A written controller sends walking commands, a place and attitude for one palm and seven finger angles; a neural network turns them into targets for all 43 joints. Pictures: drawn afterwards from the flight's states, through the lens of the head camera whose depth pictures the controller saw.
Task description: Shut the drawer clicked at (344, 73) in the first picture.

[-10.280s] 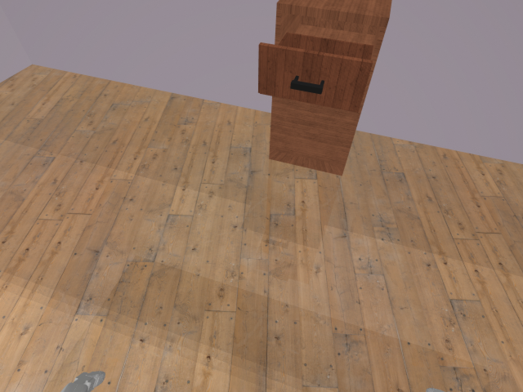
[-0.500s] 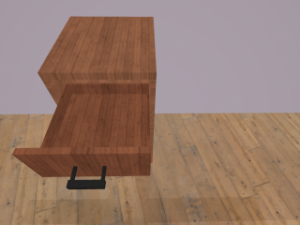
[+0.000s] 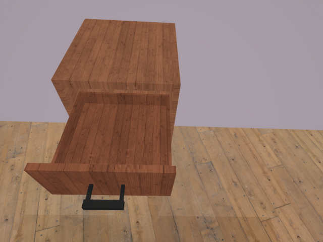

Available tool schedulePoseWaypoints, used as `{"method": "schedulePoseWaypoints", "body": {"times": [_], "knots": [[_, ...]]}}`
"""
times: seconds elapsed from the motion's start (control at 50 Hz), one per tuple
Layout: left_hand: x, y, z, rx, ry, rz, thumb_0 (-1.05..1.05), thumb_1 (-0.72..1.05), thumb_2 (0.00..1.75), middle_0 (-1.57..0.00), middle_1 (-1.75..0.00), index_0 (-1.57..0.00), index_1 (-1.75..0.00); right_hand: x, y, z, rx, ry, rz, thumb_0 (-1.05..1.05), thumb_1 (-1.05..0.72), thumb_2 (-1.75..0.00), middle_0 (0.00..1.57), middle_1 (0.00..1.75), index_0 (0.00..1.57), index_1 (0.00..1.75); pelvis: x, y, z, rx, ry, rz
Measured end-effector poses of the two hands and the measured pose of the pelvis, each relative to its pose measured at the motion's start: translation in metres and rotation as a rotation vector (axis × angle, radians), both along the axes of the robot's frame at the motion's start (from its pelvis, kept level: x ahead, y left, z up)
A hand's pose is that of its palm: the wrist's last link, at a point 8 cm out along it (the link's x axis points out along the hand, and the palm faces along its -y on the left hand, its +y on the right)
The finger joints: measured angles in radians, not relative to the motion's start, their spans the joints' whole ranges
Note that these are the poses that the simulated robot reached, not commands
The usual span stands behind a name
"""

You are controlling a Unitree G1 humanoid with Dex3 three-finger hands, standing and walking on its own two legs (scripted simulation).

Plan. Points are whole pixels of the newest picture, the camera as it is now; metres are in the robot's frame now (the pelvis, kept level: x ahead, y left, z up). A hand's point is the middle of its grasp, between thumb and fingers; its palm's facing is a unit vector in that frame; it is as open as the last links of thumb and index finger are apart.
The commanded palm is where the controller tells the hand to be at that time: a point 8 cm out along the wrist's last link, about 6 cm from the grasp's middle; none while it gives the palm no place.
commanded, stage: come to a stop and stand still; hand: left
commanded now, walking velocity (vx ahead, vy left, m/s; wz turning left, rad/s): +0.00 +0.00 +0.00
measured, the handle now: (105, 196) +0.24 +0.17 -0.09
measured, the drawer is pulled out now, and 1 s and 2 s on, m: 0.30 0.30 0.30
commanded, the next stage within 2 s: look again from close up in 0.64 s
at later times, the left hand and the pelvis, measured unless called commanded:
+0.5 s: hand out of the picture +0.00 +0.19 -0.18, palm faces +0.03 -0.99 -0.15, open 7.4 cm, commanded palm none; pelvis +0.01 +0.04 +0.00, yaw +1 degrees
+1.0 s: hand out of the picture -0.02 +0.21 -0.18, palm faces +0.03 -0.98 -0.22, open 7.4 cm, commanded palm none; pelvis +0.00 +0.04 -0.01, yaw +1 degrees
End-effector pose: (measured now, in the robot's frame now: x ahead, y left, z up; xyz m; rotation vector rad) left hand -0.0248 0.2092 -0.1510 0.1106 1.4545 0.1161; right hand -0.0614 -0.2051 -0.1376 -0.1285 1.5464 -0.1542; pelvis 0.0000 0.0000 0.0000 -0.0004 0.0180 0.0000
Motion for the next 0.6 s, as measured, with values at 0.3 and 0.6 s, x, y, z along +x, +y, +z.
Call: {"method": "schedulePoseWaypoints", "body": {"times": [0.3,0.6], "knots": [[0.02,0.026,-0.002,0.009,-0.047,0.013,0.01,0.92,0.9,-0.2,-0.3,-0.2,-0.3,0.052,0.027,-0.004,-0.008,-0.112,0.026,0.02,-0.93,-0.89,0.2,0.29,0.2,0.3,0.014,0.027,0.0,0.003,-0.014,0.008],[0.01,0.035,-0.003,-0.001,-0.021,0.019,0.0,0.91,0.9,-0.2,-0.3,-0.2,-0.3,0.053,0.033,-0.001,-0.019,-0.117,0.035,0.01,-0.91,-0.9,0.2,0.29,0.2,0.3,0.01,0.039,0.001,0.003,-0.017,0.017]]}}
